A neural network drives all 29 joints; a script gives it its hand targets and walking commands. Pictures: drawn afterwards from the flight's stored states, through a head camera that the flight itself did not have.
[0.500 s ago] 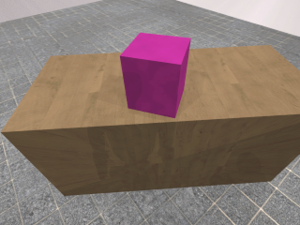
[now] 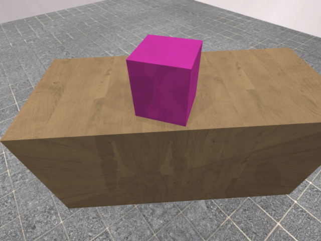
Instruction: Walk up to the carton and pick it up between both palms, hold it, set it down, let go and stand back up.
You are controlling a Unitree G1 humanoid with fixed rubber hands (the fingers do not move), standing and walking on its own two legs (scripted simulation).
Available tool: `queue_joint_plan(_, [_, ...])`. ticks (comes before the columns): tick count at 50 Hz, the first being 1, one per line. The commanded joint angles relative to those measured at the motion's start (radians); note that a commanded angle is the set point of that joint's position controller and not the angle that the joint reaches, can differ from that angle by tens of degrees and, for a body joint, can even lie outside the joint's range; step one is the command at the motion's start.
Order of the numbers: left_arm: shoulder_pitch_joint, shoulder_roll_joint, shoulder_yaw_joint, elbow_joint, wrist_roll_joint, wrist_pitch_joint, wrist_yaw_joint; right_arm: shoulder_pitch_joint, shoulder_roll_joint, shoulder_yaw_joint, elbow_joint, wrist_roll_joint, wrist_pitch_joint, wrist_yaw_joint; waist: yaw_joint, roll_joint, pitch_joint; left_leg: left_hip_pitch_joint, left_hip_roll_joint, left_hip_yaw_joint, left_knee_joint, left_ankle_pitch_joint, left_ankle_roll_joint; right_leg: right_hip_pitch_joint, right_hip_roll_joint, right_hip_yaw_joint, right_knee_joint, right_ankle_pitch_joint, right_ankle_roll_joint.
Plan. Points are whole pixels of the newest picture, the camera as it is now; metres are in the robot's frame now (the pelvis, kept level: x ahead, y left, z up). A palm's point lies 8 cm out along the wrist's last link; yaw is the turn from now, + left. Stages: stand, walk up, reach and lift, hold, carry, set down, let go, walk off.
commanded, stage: stand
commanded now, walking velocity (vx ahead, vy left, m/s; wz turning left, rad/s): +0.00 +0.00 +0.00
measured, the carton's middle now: (166, 80) +0.68 -0.02 +0.04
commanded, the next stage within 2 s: walk up in 0.50 s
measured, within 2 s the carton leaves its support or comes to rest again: neither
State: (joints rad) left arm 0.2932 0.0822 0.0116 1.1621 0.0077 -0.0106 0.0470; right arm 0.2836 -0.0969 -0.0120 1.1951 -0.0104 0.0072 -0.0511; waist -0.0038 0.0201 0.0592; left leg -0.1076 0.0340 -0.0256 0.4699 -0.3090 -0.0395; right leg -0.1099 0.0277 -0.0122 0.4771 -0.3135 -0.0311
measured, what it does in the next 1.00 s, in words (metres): steps on the spot: left foot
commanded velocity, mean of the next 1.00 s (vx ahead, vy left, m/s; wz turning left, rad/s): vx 0.00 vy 0.00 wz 0.00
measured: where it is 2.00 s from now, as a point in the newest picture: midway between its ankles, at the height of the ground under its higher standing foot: outside the picture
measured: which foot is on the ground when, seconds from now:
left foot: down 0.00-0.72, up 0.74-0.98, down 1.00-1.00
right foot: down 0.00-1.00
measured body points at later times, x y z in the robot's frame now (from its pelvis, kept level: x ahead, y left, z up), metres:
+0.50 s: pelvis +0.00 -0.01 +0.00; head +0.01 -0.02 +0.45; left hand -0.02 +0.18 -0.16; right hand -0.03 -0.21 -0.17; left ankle -0.03 +0.15 -0.74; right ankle -0.03 -0.10 -0.74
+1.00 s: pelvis +0.03 +0.01 -0.02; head +0.04 +0.03 +0.43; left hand -0.03 +0.28 -0.17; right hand +0.14 -0.27 -0.13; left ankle +0.12 +0.12 -0.74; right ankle -0.03 -0.10 -0.74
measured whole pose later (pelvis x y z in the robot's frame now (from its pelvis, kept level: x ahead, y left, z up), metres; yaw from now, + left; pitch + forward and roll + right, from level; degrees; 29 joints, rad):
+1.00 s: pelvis +0.03 +0.01 -0.02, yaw +4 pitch -6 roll -4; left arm 0.48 0.24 0.09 0.88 0.06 -0.03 0.03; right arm 0.28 -0.27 -0.13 0.81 -0.07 -0.03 -0.01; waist 0.04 0.03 0.13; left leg -0.38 0.07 0.03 0.76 -0.36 0.03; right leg -0.04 0.06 -0.08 0.60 -0.45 -0.02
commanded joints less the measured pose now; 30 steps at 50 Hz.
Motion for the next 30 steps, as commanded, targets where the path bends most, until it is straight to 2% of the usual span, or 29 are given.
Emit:
queue_joint_plan(1, [0.067,0.072,0.009,-0.015,0.002,-0.008,0.003,0.072,-0.068,-0.011,-0.005,0.000,-0.006,-0.003,0.004,-0.011,0.061,-0.066,0.046,-0.037,-0.077,0.244,0.052,-0.036,-0.101,0.095,-0.108,0.341,-0.020])
queue_joint_plan(3, [0.089,0.065,0.005,-0.010,-0.003,-0.008,0.004,0.098,-0.061,-0.005,0.003,0.002,-0.003,-0.003,0.005,-0.035,0.077,-0.057,0.042,-0.037,-0.085,0.233,0.044,-0.048,-0.099,0.097,-0.114,0.316,-0.019])
queue_joint_plan(4, [0.101,0.068,0.007,-0.007,0.000,-0.008,0.004,0.094,-0.056,-0.003,0.005,0.002,-0.003,-0.003,-0.001,-0.019,0.067,-0.052,0.043,-0.041,-0.081,0.232,0.048,-0.050,-0.106,0.103,-0.114,0.324,-0.020])
queue_joint_plan(5, [0.111,0.082,0.014,-0.007,0.003,-0.008,0.006,0.089,-0.043,-0.001,0.000,-0.001,-0.004,-0.003,0.007,-0.038,0.070,-0.047,0.047,-0.036,-0.073,0.232,0.047,-0.048,-0.103,0.094,-0.123,0.330,-0.019])
queue_joint_plan(6, [0.088,0.093,0.012,-0.005,0.003,-0.009,0.006,0.094,-0.068,-0.007,0.005,0.002,-0.002,-0.003,-0.004,-0.012,0.067,-0.047,0.048,-0.041,-0.080,0.243,0.043,-0.051,-0.109,0.100,-0.119,0.344,-0.021])
queue_joint_plan(7, [0.086,0.085,0.012,-0.018,0.000,-0.011,0.004,0.080,-0.058,-0.003,-0.002,0.002,-0.003,-0.002,0.002,-0.007,0.067,-0.049,0.045,-0.034,-0.075,0.243,0.040,-0.048,-0.102,0.101,-0.121,0.333,-0.024])
queue_joint_plan(9, [0.087,0.064,0.004,-0.019,-0.001,-0.013,0.003,0.072,-0.093,-0.013,-0.003,-0.004,-0.005,-0.003,0.004,-0.040,0.071,-0.064,0.050,-0.038,-0.078,0.259,0.046,-0.043,-0.098,0.090,-0.115,0.357,-0.017])
queue_joint_plan(10, [0.078,0.066,-0.001,-0.012,-0.007,-0.011,0.001,0.092,-0.075,-0.010,0.000,-0.001,-0.004,-0.003,-0.006,-0.045,0.081,-0.052,0.046,-0.034,-0.075,0.241,0.042,-0.060,-0.098,0.094,-0.127,0.357,-0.017])
queue_joint_plan(11, [0.085,0.086,0.011,-0.014,-0.002,-0.013,0.001,0.094,-0.058,-0.001,0.003,0.001,-0.002,-0.003,-0.001,-0.009,0.099,-0.052,0.048,-0.041,-0.087,0.238,0.037,-0.067,-0.101,0.096,-0.125,0.333,-0.019])
queue_joint_plan(12, [0.100,0.098,0.009,-0.013,-0.002,-0.013,0.001,0.107,-0.089,-0.009,0.009,0.000,-0.002,-0.004,-0.001,-0.015,0.084,-0.042,0.048,-0.033,-0.082,0.236,0.043,-0.065,-0.100,0.099,-0.124,0.344,-0.020])
queue_joint_plan(13, [0.091,0.103,0.016,-0.014,-0.001,-0.011,0.003,0.085,-0.057,-0.003,0.002,-0.002,-0.002,-0.004,0.005,-0.007,0.071,-0.046,0.053,-0.037,-0.081,0.240,0.040,-0.054,-0.100,0.093,-0.121,0.346,-0.021])
queue_joint_plan(15, [0.079,0.068,0.008,-0.016,-0.003,-0.012,0.004,0.085,-0.062,-0.006,-0.005,0.004,-0.006,-0.003,-0.002,-0.025,0.059,-0.048,0.050,-0.039,-0.086,0.221,0.040,-0.043,-0.103,0.099,-0.123,0.331,-0.025])
queue_joint_plan(18, [0.108,0.086,0.013,-0.005,-0.003,-0.013,0.002,0.098,-0.046,0.002,0.003,0.008,-0.001,-0.005,0.007,-0.001,0.049,-0.040,0.045,-0.030,-0.081,0.225,0.035,-0.033,-0.105,0.097,-0.126,0.335,-0.030])
queue_joint_plan(19, [0.086,0.100,0.018,-0.012,0.000,-0.014,0.003,0.083,-0.078,-0.008,-0.007,0.002,-0.006,-0.010,0.000,-0.019,0.071,-0.041,0.057,-0.042,-0.088,0.244,0.043,-0.054,-0.104,0.094,-0.122,0.364,-0.027])
queue_joint_plan(20, [0.090,0.076,0.010,-0.009,0.000,-0.012,0.006,0.093,-0.074,-0.005,-0.003,0.002,-0.005,-0.007,0.006,-0.021,0.061,-0.050,0.053,-0.035,-0.080,0.234,0.040,-0.042,-0.099,0.097,-0.128,0.369,-0.028])
queue_joint_plan(21, [0.084,0.075,0.005,-0.013,0.003,-0.017,0.004,0.104,-0.083,-0.009,0.006,0.000,-0.008,-0.010,-0.006,-0.022,0.063,-0.054,0.055,-0.036,-0.078,0.239,0.038,-0.033,-0.106,0.103,-0.121,0.384,-0.030])
queue_joint_plan(23, [0.082,0.081,0.008,-0.019,0.001,-0.015,0.003,0.097,-0.083,-0.011,0.000,-0.001,-0.004,-0.006,-0.003,-0.040,0.061,-0.053,0.047,-0.026,-0.080,0.236,0.031,-0.030,-0.107,0.101,-0.126,0.393,-0.025])
queue_joint_plan(24, [0.087,0.087,0.011,-0.029,-0.002,-0.017,-0.001,0.099,-0.086,-0.008,-0.001,-0.001,0.000,-0.007,0.002,-0.012,0.073,-0.053,0.051,-0.030,-0.077,0.251,0.030,-0.047,-0.106,0.103,-0.117,0.411,-0.031])
queue_joint_plan(26, [0.077,0.083,0.011,-0.026,0.000,-0.020,0.003,0.086,-0.083,-0.010,-0.002,-0.001,-0.004,-0.006,0.001,-0.014,0.092,-0.061,0.050,-0.033,-0.087,0.243,0.030,-0.057,-0.099,0.096,-0.127,0.353,-0.023])
queue_joint_plan(27, [0.084,0.095,0.015,-0.026,0.000,-0.018,0.002,0.096,-0.083,-0.012,0.001,0.002,-0.004,-0.006,0.007,-0.041,0.071,-0.048,0.053,-0.035,-0.082,0.242,0.034,-0.050,-0.099,0.092,-0.133,0.360,-0.030])
queue_joint_plan(30, [0.112,0.090,0.016,-0.019,0.000,-0.023,0.004,0.091,-0.063,-0.004,0.005,0.007,-0.001,-0.006,0.007,-0.014,0.061,-0.058,0.050,-0.025,-0.082,0.220,0.030,-0.022,-0.111,0.111,-0.134,0.367,-0.028])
